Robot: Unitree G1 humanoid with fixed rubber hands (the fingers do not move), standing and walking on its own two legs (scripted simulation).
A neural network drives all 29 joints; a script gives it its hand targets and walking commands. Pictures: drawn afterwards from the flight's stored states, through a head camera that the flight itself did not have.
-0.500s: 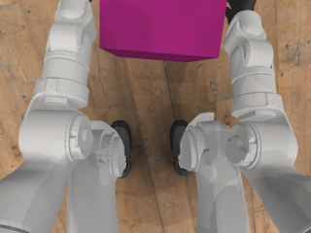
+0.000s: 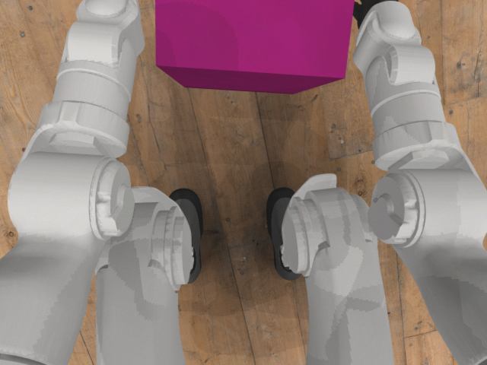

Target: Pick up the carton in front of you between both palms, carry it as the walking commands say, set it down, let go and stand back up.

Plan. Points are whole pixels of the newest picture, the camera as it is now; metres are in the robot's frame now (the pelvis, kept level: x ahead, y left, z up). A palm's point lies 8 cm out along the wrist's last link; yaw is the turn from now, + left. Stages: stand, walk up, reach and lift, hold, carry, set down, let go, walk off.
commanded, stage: set down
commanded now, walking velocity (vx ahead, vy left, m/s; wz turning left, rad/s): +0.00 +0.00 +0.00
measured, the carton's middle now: (248, 11) +0.55 -0.02 -0.24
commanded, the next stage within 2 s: let go in 1.96 s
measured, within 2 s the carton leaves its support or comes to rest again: neither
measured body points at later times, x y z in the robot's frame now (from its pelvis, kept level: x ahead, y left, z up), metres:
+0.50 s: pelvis -0.01 +0.00 -0.01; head +0.36 +0.01 +0.25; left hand +0.57 +0.13 -0.17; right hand +0.54 -0.18 -0.17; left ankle +0.11 +0.11 -0.33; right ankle +0.11 -0.11 -0.33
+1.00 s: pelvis +0.00 +0.00 -0.01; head +0.37 +0.00 +0.24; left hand +0.59 +0.18 -0.17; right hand +0.55 -0.21 -0.17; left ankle +0.11 +0.11 -0.33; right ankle +0.11 -0.11 -0.33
